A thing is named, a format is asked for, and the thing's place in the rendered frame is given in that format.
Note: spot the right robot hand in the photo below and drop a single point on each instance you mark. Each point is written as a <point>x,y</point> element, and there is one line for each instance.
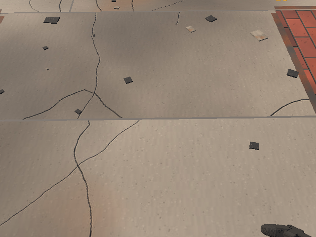
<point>278,230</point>

